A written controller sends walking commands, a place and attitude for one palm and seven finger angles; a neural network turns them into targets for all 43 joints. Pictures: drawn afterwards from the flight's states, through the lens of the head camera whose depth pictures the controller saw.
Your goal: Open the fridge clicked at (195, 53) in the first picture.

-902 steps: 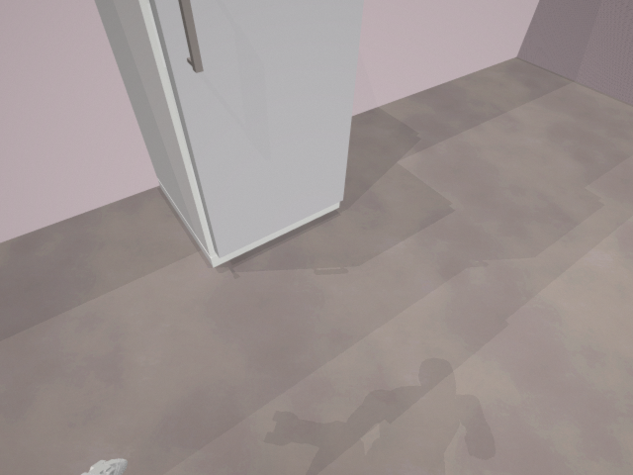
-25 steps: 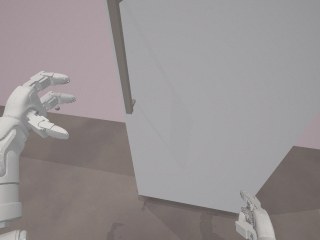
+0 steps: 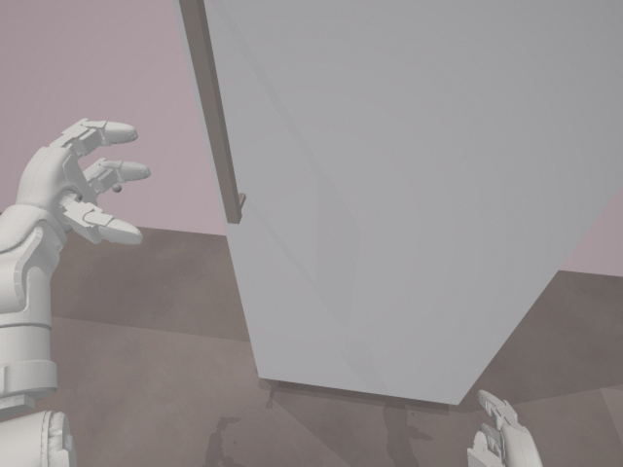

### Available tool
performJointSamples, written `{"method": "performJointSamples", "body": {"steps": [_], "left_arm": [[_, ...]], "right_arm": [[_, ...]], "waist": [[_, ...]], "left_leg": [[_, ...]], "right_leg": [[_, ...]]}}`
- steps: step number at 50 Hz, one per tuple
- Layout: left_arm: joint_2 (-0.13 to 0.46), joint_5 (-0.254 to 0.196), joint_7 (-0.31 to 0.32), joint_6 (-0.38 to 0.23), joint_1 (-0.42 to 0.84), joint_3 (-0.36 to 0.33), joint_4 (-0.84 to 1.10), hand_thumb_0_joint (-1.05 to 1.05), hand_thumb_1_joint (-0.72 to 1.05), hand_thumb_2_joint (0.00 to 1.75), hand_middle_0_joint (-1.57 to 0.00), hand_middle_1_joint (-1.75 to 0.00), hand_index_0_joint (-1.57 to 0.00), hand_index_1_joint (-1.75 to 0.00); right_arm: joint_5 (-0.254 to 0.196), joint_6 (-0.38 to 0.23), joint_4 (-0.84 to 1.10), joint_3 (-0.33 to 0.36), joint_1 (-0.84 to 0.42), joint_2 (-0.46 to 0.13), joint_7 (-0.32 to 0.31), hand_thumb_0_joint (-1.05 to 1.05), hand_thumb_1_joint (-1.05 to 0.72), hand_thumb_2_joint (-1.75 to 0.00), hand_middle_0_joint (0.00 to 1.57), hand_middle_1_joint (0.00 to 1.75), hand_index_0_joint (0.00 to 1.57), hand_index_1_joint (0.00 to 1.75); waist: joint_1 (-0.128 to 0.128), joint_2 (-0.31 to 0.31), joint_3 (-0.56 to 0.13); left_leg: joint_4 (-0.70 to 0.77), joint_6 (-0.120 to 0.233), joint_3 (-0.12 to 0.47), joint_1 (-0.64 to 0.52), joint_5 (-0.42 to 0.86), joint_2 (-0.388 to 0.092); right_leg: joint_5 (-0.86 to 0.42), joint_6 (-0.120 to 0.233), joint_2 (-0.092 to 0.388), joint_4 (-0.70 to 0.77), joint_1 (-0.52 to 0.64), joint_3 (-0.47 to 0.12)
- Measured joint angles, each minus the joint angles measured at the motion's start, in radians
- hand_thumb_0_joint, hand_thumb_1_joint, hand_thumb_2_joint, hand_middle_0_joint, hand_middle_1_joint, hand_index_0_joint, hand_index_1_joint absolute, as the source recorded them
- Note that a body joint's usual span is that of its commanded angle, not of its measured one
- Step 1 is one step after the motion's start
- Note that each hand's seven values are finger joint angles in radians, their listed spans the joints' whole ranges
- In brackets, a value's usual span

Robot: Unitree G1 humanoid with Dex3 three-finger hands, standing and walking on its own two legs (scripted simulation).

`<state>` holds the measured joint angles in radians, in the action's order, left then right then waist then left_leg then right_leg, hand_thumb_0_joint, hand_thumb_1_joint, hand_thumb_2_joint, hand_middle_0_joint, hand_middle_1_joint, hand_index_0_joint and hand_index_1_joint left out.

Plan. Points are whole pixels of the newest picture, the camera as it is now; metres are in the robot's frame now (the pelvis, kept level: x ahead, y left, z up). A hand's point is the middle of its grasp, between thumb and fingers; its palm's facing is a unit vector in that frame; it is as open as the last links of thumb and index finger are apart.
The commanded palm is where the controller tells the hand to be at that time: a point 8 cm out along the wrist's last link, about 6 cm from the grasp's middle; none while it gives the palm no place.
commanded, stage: move the hooked fingers beside the handle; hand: left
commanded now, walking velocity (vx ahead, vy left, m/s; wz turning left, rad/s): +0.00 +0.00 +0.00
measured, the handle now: (222, 123) +0.48 +0.17 +0.22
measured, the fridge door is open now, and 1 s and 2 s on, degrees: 0 0 0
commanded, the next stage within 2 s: feel for the door with the fingertips in 1.96 s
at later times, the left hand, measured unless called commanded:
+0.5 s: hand (152, 159) +0.40 +0.24 +0.21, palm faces +0.00 -1.00 -0.03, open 14.0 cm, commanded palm +0.38 +0.29 +0.21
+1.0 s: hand (163, 150) +0.43 +0.24 +0.21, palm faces +0.01 -1.00 -0.02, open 14.0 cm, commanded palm +0.40 +0.29 +0.21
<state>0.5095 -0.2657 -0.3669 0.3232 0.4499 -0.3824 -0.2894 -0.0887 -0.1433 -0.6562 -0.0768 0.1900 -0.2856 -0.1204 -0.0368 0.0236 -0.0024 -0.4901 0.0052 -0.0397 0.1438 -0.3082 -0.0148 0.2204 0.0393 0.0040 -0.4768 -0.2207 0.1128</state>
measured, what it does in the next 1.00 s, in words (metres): stands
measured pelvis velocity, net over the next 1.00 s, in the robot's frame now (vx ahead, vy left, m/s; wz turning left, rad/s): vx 0.01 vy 0.01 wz -0.02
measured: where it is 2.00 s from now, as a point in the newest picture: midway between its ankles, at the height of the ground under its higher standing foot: outside the picture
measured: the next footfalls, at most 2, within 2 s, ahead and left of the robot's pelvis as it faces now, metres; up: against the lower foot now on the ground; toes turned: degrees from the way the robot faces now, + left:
none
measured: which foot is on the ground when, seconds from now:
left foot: down 0.00-1.00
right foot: down 0.00-1.00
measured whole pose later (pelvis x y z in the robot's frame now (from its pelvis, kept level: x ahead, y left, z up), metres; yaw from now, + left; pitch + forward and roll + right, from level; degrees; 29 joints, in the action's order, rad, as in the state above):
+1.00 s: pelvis +0.01 +0.01 +0.00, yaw -1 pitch +2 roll +0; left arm 0.54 -0.20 -0.33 0.22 0.72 -0.34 -0.68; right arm -0.09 -0.10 -0.67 -0.04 0.28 -0.30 -0.10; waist 0.03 0.02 -0.04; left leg -0.49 0.01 -0.06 0.22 -0.31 -0.02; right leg 0.21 0.03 0.00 -0.47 -0.30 0.09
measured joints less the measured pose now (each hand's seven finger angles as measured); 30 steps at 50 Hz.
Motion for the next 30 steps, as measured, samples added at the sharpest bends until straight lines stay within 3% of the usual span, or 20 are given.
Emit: {"method": "performJointSamples", "body": {"steps": [11, 17, 22, 30], "left_arm": [[0.018, 0.016, 0.004, 0.001, 0.071, 0.015, -0.123, -0.01, -0.5, 0.3, -0.3, -1.2, -0.3, -1.2], [0.013, 0.04, 0.028, -0.035, 0.127, 0.044, -0.167, -0.01, -0.5, 0.3, -0.3, -1.2, -0.3, -1.2], [-0.001, 0.031, 0.024, -0.06, 0.158, 0.057, -0.183, -0.01, -0.5, 0.3, -0.3, -1.2, -0.3, -1.2], [0.019, 0.053, 0.045, -0.038, 0.198, 0.042, -0.285, -0.01, -0.5, 0.3, -0.3, -1.2, -0.3, -1.2]], "right_arm": [[-0.004, 0.014, 0.004, 0.002, 0.01, 0.003, 0.003, 0.02, -0.91, -0.9, 0.2, 0.3, 0.2, 0.3], [-0.003, 0.013, -0.005, 0.007, 0.027, -0.001, -0.002, 0.02, -0.91, -0.9, 0.2, 0.3, 0.2, 0.3], [-0.002, 0.013, -0.017, 0.01, 0.043, -0.002, -0.001, 0.02, -0.91, -0.9, 0.2, 0.3, 0.2, 0.3], [-0.001, 0.031, -0.012, 0.016, 0.056, 0.001, 0.009, 0.02, -0.91, -0.9, 0.2, 0.3, 0.2, 0.3]], "waist": [[0.016, 0.0, -0.013], [0.022, -0.006, -0.002], [0.032, -0.002, -0.015], [0.056, 0.0, -0.029]], "left_leg": [[-0.003, 0.003, -0.004, 0.024, 0.0, 0.003], [-0.005, 0.004, 0.001, 0.038, 0.003, 0.003], [0.005, 0.006, -0.003, 0.036, 0.004, 0.004], [0.01, 0.007, -0.016, 0.05, 0.003, 0.003]], "right_leg": [[-0.001, -0.003, 0.003, -0.005, -0.025, -0.005], [-0.008, -0.003, 0.002, 0.003, -0.034, 0.0], [-0.009, -0.006, 0.003, 0.01, -0.035, -0.005], [-0.007, -0.006, 0.001, 0.005, -0.058, -0.017]]}}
